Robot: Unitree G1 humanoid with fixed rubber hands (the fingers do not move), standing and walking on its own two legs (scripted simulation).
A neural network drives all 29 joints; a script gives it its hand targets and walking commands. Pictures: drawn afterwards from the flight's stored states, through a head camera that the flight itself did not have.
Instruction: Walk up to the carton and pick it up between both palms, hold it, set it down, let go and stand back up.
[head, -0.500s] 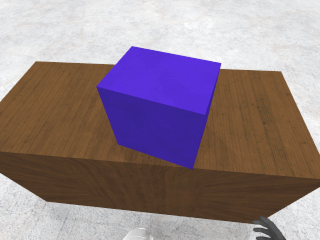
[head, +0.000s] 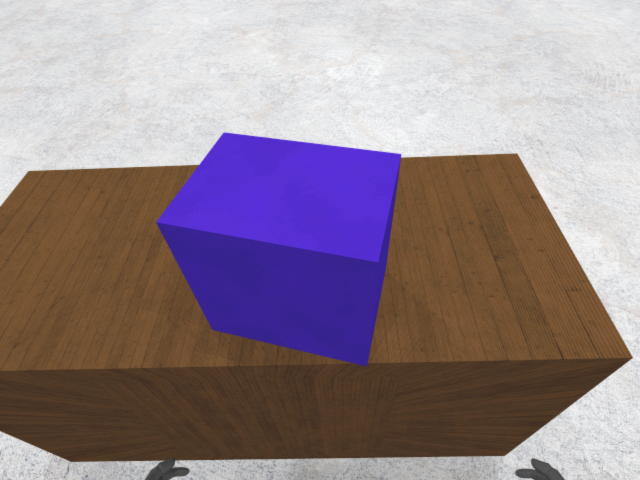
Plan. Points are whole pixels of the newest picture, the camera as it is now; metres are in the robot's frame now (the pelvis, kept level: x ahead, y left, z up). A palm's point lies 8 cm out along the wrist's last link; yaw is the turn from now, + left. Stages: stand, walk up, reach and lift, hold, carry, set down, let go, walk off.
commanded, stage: walk up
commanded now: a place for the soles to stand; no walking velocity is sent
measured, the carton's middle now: (296, 251) +0.43 +0.07 +0.01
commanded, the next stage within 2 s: reach and lift in 1.18 s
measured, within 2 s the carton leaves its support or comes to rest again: neither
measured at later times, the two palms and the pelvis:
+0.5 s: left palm out of the picture +0.11 +0.27 -0.10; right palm out of the picture +0.10 -0.25 -0.10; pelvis +0.01 +0.02 +0.00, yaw -3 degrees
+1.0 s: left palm out of the picture +0.14 +0.28 -0.09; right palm out of the picture +0.08 -0.25 -0.11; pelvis +0.02 +0.03 -0.01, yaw -7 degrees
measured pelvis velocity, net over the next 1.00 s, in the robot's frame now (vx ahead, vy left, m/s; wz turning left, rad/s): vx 0.02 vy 0.03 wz -0.12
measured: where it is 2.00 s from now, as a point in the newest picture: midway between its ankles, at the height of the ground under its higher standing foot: outside the picture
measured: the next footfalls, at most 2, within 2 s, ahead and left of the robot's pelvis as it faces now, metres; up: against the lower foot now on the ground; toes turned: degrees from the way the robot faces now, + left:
none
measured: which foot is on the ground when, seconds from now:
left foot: down 0.00-1.00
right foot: down 0.00-1.00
